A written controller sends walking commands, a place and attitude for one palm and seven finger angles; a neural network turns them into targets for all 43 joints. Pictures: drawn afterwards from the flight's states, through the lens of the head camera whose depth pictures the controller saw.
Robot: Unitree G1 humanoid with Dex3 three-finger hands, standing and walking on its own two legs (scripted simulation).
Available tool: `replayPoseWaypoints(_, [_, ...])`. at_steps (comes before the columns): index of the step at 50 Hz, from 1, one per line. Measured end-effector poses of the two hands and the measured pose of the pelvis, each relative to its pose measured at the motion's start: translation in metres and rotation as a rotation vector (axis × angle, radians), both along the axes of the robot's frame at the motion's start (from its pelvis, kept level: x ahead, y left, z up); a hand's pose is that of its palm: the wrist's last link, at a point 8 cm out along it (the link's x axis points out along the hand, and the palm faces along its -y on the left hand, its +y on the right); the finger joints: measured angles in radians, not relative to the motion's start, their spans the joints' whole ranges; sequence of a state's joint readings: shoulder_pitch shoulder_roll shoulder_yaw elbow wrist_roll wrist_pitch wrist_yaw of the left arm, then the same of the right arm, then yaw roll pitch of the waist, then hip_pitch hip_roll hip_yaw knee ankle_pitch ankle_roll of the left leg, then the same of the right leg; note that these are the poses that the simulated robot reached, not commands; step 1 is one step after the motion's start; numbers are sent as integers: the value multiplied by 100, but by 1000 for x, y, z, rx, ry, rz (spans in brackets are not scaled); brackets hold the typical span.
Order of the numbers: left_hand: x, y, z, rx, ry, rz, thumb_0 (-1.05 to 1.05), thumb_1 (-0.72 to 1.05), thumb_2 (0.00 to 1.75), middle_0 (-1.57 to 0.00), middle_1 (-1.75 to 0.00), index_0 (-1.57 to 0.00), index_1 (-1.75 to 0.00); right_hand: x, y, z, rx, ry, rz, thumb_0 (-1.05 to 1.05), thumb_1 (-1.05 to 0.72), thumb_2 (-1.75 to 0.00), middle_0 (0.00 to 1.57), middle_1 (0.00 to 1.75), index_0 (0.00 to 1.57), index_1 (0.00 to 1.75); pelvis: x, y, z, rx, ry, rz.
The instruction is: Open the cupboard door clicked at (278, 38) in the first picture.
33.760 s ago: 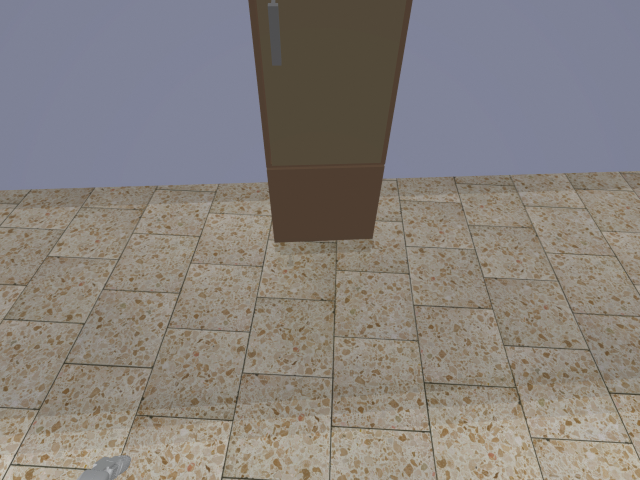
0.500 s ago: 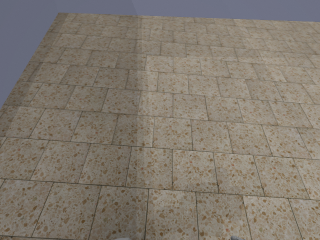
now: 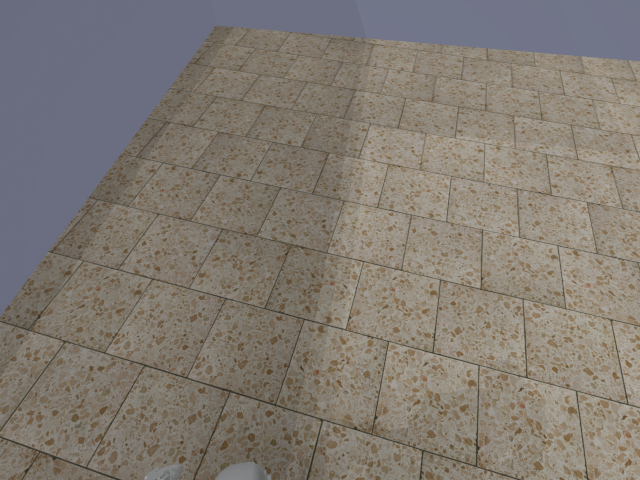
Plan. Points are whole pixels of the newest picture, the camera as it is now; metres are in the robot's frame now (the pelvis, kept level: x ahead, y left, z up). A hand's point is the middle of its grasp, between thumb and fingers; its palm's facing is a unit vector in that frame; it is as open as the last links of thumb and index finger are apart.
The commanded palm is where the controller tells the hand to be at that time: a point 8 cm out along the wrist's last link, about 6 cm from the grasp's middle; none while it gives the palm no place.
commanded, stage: turn to face it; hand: left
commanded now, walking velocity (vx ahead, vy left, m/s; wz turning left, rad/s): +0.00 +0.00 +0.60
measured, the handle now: out of the picture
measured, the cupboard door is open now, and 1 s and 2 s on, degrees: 42 42 42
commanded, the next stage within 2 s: none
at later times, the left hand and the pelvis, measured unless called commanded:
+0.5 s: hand out of the picture +0.09 +0.22 -0.16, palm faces +0.28 -0.91 -0.30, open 7.4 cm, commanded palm none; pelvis +0.06 -0.02 -0.01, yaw +16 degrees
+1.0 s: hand out of the picture +0.03 +0.20 -0.19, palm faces +0.59 -0.77 -0.25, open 7.4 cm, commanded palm none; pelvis +0.10 -0.01 -0.01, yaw +35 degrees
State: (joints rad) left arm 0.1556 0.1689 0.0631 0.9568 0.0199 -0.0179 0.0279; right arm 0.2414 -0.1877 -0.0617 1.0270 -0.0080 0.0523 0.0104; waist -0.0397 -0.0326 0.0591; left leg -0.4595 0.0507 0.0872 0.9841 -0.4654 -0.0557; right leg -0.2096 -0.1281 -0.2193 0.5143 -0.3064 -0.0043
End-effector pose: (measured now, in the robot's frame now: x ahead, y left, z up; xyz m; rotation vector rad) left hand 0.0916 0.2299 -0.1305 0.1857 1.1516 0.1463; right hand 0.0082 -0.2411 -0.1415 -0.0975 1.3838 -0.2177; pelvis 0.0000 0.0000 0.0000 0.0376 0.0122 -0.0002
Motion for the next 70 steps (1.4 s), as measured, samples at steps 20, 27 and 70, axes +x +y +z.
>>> replayPoseWaypoints(20, [-31, 52, -3, 41, 78, 254, 1, 91, 90, -20, -30, -20, -30, 186, 13, 14, -64, -206, 357, 0, -91, -90, 20, 29, 20, 30, 46, 6, -6, -47, 13, 219])
replayPoseWaypoints(27, [-27, 20, 5, 91, 35, 308, 0, 90, 90, -20, -30, -20, -30, 204, -3, -16, 9, -136, 388, 1, -91, -90, 20, 30, 20, 30, 64, -25, -15, -21, 15, 307])
replayPoseWaypoints(70, [-71, -44, 9, 24, 72, 841, 0, 90, 90, -20, -30, -20, -30, 384, 83, 0, 20, -102, 902, 1, -91, -90, 20, 29, 20, 30, 152, -31, -1, -1, 9, 860])
